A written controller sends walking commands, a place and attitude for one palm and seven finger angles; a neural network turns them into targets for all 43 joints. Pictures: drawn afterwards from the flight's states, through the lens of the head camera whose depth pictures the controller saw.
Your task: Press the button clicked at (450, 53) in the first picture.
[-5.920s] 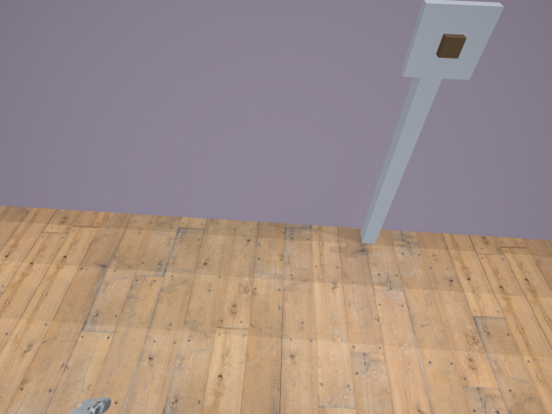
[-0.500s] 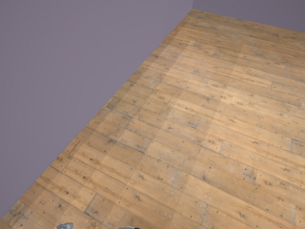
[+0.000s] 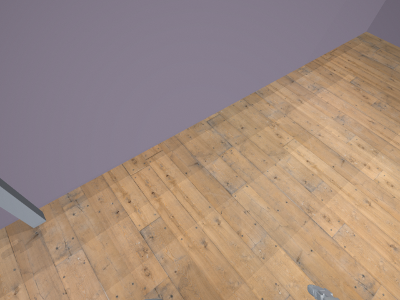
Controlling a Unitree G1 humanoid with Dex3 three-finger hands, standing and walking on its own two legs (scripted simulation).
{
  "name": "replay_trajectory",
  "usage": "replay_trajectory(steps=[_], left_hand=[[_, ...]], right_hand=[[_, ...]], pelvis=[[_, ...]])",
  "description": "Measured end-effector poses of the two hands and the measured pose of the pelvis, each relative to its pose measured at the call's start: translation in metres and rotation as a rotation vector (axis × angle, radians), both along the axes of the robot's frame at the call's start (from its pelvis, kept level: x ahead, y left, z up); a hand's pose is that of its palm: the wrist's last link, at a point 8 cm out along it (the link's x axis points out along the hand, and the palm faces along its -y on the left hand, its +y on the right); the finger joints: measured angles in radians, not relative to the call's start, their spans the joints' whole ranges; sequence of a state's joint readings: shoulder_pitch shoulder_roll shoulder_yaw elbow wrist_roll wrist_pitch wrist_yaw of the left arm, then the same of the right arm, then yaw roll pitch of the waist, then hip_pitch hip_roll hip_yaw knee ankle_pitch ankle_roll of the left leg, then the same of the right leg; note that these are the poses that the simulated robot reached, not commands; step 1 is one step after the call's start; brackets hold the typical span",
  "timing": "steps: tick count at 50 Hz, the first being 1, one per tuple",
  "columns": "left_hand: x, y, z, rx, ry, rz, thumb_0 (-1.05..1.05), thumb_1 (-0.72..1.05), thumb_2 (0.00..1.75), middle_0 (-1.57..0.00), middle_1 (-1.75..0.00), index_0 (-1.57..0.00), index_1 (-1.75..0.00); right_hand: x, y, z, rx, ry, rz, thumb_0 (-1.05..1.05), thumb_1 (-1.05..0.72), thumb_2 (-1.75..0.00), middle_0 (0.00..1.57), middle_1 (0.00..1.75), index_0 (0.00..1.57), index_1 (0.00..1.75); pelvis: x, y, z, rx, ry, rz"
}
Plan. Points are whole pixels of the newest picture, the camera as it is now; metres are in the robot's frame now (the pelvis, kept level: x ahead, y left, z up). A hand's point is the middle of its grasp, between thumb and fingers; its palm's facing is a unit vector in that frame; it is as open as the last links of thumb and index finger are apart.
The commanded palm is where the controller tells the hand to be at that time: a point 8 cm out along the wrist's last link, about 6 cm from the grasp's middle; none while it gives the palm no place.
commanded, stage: turn to face it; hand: left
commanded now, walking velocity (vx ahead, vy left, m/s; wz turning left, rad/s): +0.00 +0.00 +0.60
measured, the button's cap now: out of the picture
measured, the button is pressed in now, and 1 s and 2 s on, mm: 0 0 0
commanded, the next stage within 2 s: take the last steps up to it in 1.22 s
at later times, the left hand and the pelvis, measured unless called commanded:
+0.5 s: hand out of the picture +0.05 +0.18 -0.12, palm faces +0.28 -0.91 -0.30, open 7.3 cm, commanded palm none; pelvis -0.01 -0.04 +0.01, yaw +17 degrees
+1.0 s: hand out of the picture -0.11 +0.22 -0.16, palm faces +0.58 -0.77 -0.26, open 7.4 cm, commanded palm none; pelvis -0.03 +0.00 +0.01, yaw +33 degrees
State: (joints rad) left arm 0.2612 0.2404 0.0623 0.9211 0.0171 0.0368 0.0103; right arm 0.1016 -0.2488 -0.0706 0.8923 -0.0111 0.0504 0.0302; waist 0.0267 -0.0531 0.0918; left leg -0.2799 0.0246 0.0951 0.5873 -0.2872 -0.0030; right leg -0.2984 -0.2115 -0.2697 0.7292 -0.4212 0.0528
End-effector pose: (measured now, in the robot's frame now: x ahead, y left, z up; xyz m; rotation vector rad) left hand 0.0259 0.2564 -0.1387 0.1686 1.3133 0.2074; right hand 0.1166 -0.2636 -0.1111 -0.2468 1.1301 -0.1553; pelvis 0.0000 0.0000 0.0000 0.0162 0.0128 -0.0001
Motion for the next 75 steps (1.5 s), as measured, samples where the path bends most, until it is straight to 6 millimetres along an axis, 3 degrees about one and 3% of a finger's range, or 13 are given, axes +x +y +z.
replay_trajectory(steps=[4,10,16,20,26,32,43,47,52,57,64,70,75], left_hand=[[-0.008,0.021,0.003,0.022,0.022,0.049,0.01,0.91,0.9,-0.2,-0.3,-0.2,-0.3],[0.009,0.029,0.022,0.048,-0.078,0.082,0.01,0.91,0.9,-0.2,-0.3,-0.2,-0.3],[0.03,0.012,0.037,0.077,-0.179,0.098,0.0,0.91,0.9,-0.2,-0.3,-0.2,-0.3],[0.031,-0.009,0.042,0.106,-0.237,0.112,0.0,0.91,0.9,-0.2,-0.3,-0.2,-0.3],[-0.003,-0.034,0.051,0.098,-0.208,0.191,0.0,0.91,0.9,-0.2,-0.3,-0.21,-0.3],[-0.046,-0.043,0.043,0.07,-0.15,0.293,0.0,0.9,0.9,-0.2,-0.3,-0.21,-0.3],[-0.159,-0.016,-0.002,0.021,0.011,0.524,0.0,0.91,0.9,-0.2,-0.3,-0.21,-0.3],[-0.172,-0.008,0.005,0.022,0.026,0.567,0.01,0.91,0.9,-0.2,-0.3,-0.2,-0.3],[-0.167,-0.006,0.018,0.036,-0.026,0.591,0.01,0.91,0.9,-0.2,-0.3,-0.2,-0.3],[-0.148,-0.015,0.025,0.055,-0.071,0.599,0.0,0.91,0.9,-0.2,-0.3,-0.2,-0.3],[-0.123,-0.049,0.033,0.102,-0.141,0.606,0.0,0.91,0.9,-0.2,-0.3,-0.2,-0.3],[-0.134,-0.086,0.042,0.079,-0.119,0.671,0.0,0.91,0.9,-0.2,-0.3,-0.21,-0.3],[-0.162,-0.107,0.044,0.068,-0.075,0.752,0.0,0.92,0.9,-0.2,-0.3,-0.21,-0.3]], right_hand=[[0.007,0.018,0.008,-0.006,-0.022,0.043,0.0,-0.91,-0.9,0.2,0.3,0.19,0.3],[0.001,0.03,0.006,0.019,0.022,0.084,0.0,-0.91,-0.9,0.2,0.3,0.2,0.3],[-0.008,0.019,-0.01,0.054,0.075,0.106,0.0,-0.9,-0.9,0.2,0.3,0.2,0.3],[-0.006,0.001,-0.028,0.075,0.099,0.122,0.0,-0.9,-0.9,0.2,0.3,0.2,0.3],[0.005,-0.011,-0.022,0.072,0.132,0.186,0.01,-0.91,-0.9,0.2,0.3,0.2,0.3],[0.023,-0.002,-0.015,0.048,0.156,0.278,0.0,-0.91,-0.9,0.2,0.3,0.19,0.3],[0.08,0.082,-0.001,-0.012,0.012,0.516,0.0,-0.91,-0.9,0.19,0.3,0.19,0.3],[0.08,0.102,0.009,-0.014,-0.007,0.554,0.0,-0.91,-0.9,0.2,0.3,0.2,0.3],[0.076,0.114,0.01,0.01,0.014,0.588,0.0,-0.91,-0.9,0.2,0.3,0.2,0.3],[0.07,0.11,-0.001,0.046,0.05,0.594,0.0,-0.9,-0.9,0.2,0.3,0.2,0.3],[0.067,0.081,-0.032,0.087,0.129,0.587,0.0,-0.91,-0.9,0.2,0.3,0.2,0.3],[0.069,0.06,-0.028,0.063,0.199,0.613,0.0,-0.91,-0.9,0.2,0.3,0.2,0.3],[0.071,0.054,-0.022,0.029,0.245,0.66,0.0,-0.91,-0.9,0.2,0.3,0.19,0.3]], pelvis=[[-0.003,0.006,0.005,-0.014,-0.005,0.039],[-0.005,0.005,0.014,-0.023,-0.005,0.105],[-0.007,-0.011,0.011,-0.013,-0.001,0.177],[-0.006,-0.028,0.003,-0.005,-0.003,0.229],[-0.006,-0.038,0.014,0.02,-0.024,0.317],[-0.008,-0.038,0.017,0.031,-0.026,0.402],[-0.026,-0.005,-0.002,-0.005,-0.015,0.529],[-0.029,-0.001,0.007,-0.022,-0.018,0.559],[-0.028,-0.001,0.015,-0.024,-0.018,0.598],[-0.023,-0.009,0.015,-0.011,-0.018,0.629],[-0.009,-0.034,0.006,0.012,-0.024,0.681],[-0.003,-0.044,0.017,0.033,-0.023,0.728],[0.002,-0.043,0.023,0.034,-0.015,0.769]])
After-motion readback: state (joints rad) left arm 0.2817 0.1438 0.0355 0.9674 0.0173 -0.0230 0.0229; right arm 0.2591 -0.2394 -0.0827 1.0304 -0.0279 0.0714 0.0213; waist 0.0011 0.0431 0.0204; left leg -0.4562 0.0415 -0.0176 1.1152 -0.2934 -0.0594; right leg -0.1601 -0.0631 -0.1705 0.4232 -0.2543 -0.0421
